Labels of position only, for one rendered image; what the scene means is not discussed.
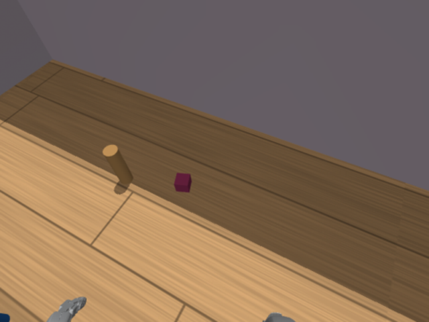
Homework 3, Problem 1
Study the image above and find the left robot hand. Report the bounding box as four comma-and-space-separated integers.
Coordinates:
46, 297, 86, 322

